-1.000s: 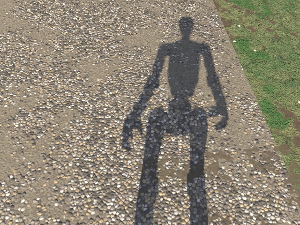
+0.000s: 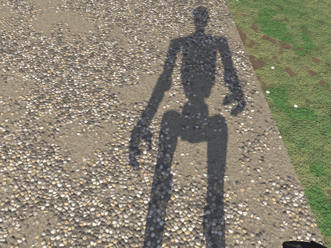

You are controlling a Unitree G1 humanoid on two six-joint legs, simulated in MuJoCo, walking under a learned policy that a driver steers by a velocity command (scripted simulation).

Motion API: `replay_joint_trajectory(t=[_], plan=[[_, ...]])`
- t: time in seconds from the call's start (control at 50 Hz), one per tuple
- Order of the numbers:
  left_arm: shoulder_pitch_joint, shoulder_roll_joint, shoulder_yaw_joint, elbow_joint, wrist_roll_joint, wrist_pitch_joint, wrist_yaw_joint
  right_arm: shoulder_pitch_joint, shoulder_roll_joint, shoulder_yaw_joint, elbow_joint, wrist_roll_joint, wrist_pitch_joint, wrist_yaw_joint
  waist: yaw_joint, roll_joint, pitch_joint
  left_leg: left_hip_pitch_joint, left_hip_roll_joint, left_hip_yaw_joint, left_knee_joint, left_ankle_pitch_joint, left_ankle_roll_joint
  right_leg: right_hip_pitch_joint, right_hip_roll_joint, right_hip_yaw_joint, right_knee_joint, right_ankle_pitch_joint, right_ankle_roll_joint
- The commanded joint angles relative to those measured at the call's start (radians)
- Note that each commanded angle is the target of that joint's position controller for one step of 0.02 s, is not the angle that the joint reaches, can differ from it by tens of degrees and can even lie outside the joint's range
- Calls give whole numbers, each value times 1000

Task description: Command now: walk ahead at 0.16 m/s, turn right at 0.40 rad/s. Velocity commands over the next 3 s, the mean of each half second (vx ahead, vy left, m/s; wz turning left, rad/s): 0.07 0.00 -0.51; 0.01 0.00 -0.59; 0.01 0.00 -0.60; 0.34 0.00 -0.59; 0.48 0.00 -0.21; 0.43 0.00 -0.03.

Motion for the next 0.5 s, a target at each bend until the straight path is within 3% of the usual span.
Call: replay_joint_trajectory(t=[0.02, 0.06, 0.1, 0.14, 0.24, 0.32, 0.36, 0.38, 0.4, 0.42, 0.44, 0.46, 0.48, 0.5], plan=[[98, 129, 26, -73, -27, -3, 3, 233, -173, -40, -29, 10, 25, -13, -114, 179, -424, 709, 406, -403, -56, 521, 263, -456, -32, 60, 548, -155, 28], [1, 127, 39, -98, -18, 39, 21, 118, -124, -23, -40, 11, 41, -25, -81, 103, -227, 441, 317, -257, -151, 194, 210, -469, -102, 12, 500, -26, 51], [17, 92, 43, -114, -10, 80, 30, 58, -132, -26, -37, -10, 50, -28, -42, 146, -148, 219, 270, -155, -242, 12, 200, -343, -114, -20, 441, 54, 54], [14, 73, 44, -136, -7, 91, 31, 42, -145, -32, -32, -14, 49, -35, -32, 151, -128, 170, 270, -93, -281, -10, 217, -310, -115, -43, 372, 95, 48], [-73, 83, 44, -193, -2, 96, 9, 15, -189, -46, -29, 5, 65, -54, -43, 130, -155, 202, 302, -6, -299, -26, 214, -227, -132, -70, 147, 206, 26], [-103, 106, 53, -221, 0, 105, -14, 27, -215, -55, -16, 27, 87, -49, -46, 133, -143, 257, 324, 27, -262, -89, 175, -155, -113, -110, -16, 207, -10], [-53, 109, 61, -207, 5, 107, -22, 27, -208, -55, -7, 43, 100, -46, -16, 109, -141, 244, 296, 67, -178, -157, 117, -48, -76, -145, -187, 289, -53], [-19, 136, 73, -198, 13, 106, -18, 66, -176, -50, 12, 47, 109, -42, -10, 46, -119, 189, 247, 110, -66, -227, 53, 17, -74, -94, -296, 348, -94], [0, 236, 96, -211, 16, 104, -1, 89, -117, -38, 6, 24, 115, -31, -39, -218, -78, -11, 122, 224, 235, -402, -52, 97, -285, 221, -436, 572, -183], [-34, 323, 102, -250, 33, 90, 2, 22, -121, -42, -51, 6, 107, -37, -47, -325, -50, -217, -11, 120, 454, -616, -99, 69, -433, 469, -475, 665, -343], [-48, 284, 95, -255, 51, 62, -5, -50, -150, -50, -68, 8, 104, -42, -20, -213, -81, -220, -8, -9, 578, -580, -78, 32, -399, 433, -493, 587, -346], [-96, 265, 89, -262, 43, 40, -4, -31, -163, -57, -62, 23, 105, -45, -55, -177, -80, -229, 3, -42, 603, -476, -57, 33, -347, 353, -489, 544, -285], [-153, 236, 82, -277, 23, 33, -1, 9, -168, -64, -33, 20, 106, -54, -80, -130, -94, -221, 15, -58, 605, -402, -51, 39, -308, 301, -471, 507, -228], [-185, 205, 71, -286, 7, 33, 3, 24, -180, -70, -21, 11, 107, -59, -88, -131, -100, -207, 16, -61, 607, -358, -53, 29, -292, 271, -463, 534, -205]])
